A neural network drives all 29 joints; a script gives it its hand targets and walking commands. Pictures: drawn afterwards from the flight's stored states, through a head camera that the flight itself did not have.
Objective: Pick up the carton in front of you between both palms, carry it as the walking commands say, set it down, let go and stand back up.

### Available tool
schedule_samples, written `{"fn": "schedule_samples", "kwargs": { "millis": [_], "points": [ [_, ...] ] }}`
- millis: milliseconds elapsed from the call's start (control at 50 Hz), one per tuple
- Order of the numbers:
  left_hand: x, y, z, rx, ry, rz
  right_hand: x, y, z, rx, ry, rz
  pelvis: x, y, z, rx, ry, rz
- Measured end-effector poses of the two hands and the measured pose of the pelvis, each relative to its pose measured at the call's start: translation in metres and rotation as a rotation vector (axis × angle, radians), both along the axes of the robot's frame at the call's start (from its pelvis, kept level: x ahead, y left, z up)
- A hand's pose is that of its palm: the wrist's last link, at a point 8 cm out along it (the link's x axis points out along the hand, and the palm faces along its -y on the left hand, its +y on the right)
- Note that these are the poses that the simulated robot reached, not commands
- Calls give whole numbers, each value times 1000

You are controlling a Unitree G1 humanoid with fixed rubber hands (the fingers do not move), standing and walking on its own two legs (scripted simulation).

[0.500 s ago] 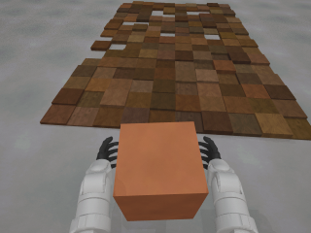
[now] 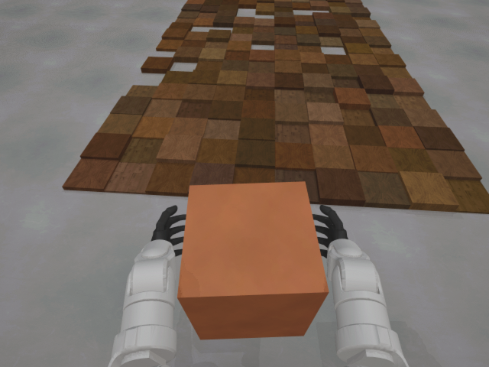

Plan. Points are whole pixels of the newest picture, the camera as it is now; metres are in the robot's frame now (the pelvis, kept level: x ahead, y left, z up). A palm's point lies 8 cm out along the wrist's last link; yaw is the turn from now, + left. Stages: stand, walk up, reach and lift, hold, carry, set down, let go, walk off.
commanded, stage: reach and lift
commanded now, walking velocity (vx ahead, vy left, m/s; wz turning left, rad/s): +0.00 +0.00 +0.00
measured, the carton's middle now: (249, 265) +0.31 +0.00 -0.04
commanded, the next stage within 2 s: hold in 0.50 s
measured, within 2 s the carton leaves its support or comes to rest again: neither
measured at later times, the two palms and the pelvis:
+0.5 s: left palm (161, 244) +0.30 +0.15 +0.04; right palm (337, 243) +0.30 -0.15 +0.04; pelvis +0.01 +0.00 +0.00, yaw +0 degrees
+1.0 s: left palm (155, 235) +0.30 +0.16 +0.07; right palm (338, 233) +0.30 -0.14 +0.07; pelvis +0.02 +0.01 +0.00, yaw +1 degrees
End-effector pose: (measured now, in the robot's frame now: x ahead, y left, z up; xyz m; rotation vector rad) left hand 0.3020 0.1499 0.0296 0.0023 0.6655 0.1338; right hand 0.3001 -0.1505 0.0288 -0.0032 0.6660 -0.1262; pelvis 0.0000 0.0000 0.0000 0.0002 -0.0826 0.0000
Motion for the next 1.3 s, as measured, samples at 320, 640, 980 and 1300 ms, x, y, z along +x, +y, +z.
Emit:
{"fn": "schedule_samples", "kwargs": {
  "millis": [320,640,980,1300],
  "points": [
    [3,0,7,26,8,-15,4,0,6,-27,8,22,15,-1,4,0,-9,2],
    [-5,0,24,24,-28,-16,-4,1,24,-27,-27,20,13,-1,6,0,-34,1],
    [-1,3,34,0,-48,-4,-1,4,36,-14,-47,5,12,4,-1,-2,55,13],
    [92,-6,59,-57,-9,-5,78,-4,59,29,-9,-77,115,4,-6,-34,164,-1]
  ]
}}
